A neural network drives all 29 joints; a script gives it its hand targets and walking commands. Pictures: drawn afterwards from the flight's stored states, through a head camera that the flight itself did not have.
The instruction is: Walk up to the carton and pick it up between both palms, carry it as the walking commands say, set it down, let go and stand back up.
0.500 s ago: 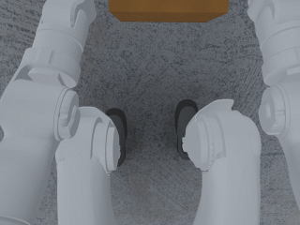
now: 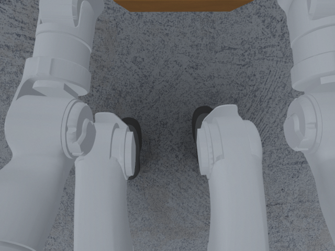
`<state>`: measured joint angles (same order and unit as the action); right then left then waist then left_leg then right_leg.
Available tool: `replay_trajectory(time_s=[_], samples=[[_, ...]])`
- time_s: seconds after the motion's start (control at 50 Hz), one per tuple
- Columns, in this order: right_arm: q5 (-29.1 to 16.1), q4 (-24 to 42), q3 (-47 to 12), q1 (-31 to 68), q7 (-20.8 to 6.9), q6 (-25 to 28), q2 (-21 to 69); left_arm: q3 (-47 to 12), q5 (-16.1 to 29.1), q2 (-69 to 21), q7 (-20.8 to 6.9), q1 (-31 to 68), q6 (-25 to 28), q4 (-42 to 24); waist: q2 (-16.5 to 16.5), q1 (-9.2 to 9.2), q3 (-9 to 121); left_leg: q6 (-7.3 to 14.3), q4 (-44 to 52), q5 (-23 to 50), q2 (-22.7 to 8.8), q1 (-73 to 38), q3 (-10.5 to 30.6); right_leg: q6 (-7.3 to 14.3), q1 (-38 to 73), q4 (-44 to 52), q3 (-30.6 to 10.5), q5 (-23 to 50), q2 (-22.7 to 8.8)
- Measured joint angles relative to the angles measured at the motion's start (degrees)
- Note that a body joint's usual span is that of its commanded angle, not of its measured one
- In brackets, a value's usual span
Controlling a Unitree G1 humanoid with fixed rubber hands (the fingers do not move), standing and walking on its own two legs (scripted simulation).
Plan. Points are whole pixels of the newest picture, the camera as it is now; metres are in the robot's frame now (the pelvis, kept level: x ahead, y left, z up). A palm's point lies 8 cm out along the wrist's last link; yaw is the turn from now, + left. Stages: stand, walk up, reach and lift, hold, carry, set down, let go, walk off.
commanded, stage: reach and lift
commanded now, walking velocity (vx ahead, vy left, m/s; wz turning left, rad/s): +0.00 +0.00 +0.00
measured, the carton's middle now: out of the picture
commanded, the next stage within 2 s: none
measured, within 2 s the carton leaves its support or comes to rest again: neither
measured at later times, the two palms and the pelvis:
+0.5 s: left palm out of the picture +0.55 +0.09 -0.12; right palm out of the picture +0.54 -0.21 -0.11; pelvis -0.01 +0.01 +0.03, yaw +0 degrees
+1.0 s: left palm out of the picture +0.53 +0.09 -0.04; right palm out of the picture +0.52 -0.21 -0.04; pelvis -0.03 +0.00 +0.08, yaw -1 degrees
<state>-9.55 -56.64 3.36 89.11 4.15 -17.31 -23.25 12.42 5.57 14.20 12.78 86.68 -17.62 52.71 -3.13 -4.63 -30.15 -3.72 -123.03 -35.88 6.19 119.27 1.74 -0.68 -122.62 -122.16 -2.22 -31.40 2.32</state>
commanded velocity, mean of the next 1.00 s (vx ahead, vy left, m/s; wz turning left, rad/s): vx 0.00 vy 0.00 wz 0.00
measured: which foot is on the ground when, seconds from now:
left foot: down 0.00-1.00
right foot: down 0.00-1.00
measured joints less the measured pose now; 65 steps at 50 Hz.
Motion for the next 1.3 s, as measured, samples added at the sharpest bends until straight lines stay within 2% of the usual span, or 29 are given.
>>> replay_trajectory(time_s=[0.06,0.12,0.3,0.34,0.4,0.46,0.54,0.64,0.78,0.98,1.12,1.3], samples=[[0.0,0.5,0.0,-0.3,1.0,-0.2,0.6,0.2,-0.2,-0.5,2.3,-0.1,-0.2,-0.3,0.3,0.16,0.0,-0.2,0.5,0.1,0.3,-1.3,0.3,-0.2,1.1,0.5,-0.2,0.2,0.5],[0.8,0.0,0.8,0.5,1.4,0.0,1.1,1.0,-1.0,-0.8,3.4,0.9,0.1,0.4,0.4,0.33,0.1,-0.3,1.0,0.6,0.4,-2.1,0.3,-0.5,2.1,1.2,-0.4,0.8,0.8],[6.2,0.3,6.3,2.7,-0.3,-1.2,1.7,4.5,-4.3,-0.9,-0.9,2.7,-0.7,0.0,-0.3,0.73,0.3,0.5,3.2,2.8,0.8,-2.5,-0.2,-1.8,3.4,3.7,-1.1,2.5,0.7],[6.7,1.7,7.1,2.0,-0.8,-1.8,2.0,4.3,-4.1,-1.4,-0.1,1.8,-1.4,-1.6,-0.2,0.71,0.2,0.6,3.7,3.0,0.9,-2.8,-0.1,-1.9,3.9,4.3,-1.1,2.5,0.6],[6.8,4.2,7.6,0.3,-1.0,-2.9,2.7,3.5,-3.3,-2.6,4.3,0.0,-2.5,-4.2,0.2,0.53,0.1,0.6,4.4,2.8,1.1,-3.7,0.1,-1.9,4.9,5.1,-1.0,2.2,0.4],[7.1,6.3,8.2,-1.3,2.1,-3.9,3.9,3.3,-2.9,-4.1,6.0,-1.9,-3.4,-6.6,0.2,0.42,0.1,0.5,5.1,2.5,1.3,-5.1,0.3,-1.7,6.4,5.7,-0.9,1.7,0.2],[8.2,8.5,9.5,-2.8,7.7,-4.2,6.0,3.4,-3.3,-5.9,7.7,-3.2,-3.9,-8.7,-0.1,0.32,0.1,0.4,6.1,2.2,1.4,-7.1,0.5,-1.5,8.3,6.6,-0.8,1.3,0.2],[10.5,10.0,11.6,-3.5,7.1,-3.4,7.0,5.6,-6.0,-6.8,6.6,-2.8,-3.3,-9.3,0.0,0.38,0.3,0.2,7.9,2.6,1.1,-8.8,0.5,-1.3,9.6,8.1,-1.0,2.1,0.8],[9.1,14.3,9.8,-5.7,9.0,-5.3,8.0,6.2,-6.5,-6.6,5.0,-4.3,-4.4,-11.7,1.2,0.77,0.2,-0.4,11.0,3.5,0.4,-11.9,0.6,-0.8,11.8,10.9,-1.3,3.6,1.8],[10.2,12.5,9.7,-5.4,9.7,-5.7,9.3,7.4,-8.2,-6.0,3.4,-4.9,-5.3,-11.0,2.5,1.73,0.3,-0.5,15.5,5.2,0.4,-15.9,1.1,-0.4,15.6,15.1,-1.4,5.5,2.4],[10.0,13.9,10.6,-6.7,9.7,-6.2,9.8,6.4,-7.4,-6.0,3.9,-5.9,-6.4,-12.5,2.1,1.95,0.2,-0.6,17.1,6.2,0.9,-17.2,1.6,-1.0,17.7,17.3,-1.4,6.0,2.1],[10.8,15.8,12.3,-9.7,8.0,-7.0,10.2,6.0,-7.8,-8.1,5.1,-8.3,-7.7,-14.7,1.6,1.64,0.2,0.5,19.7,6.4,1.4,-21.4,1.6,-1.9,22.7,20.3,-1.8,5.7,1.8]])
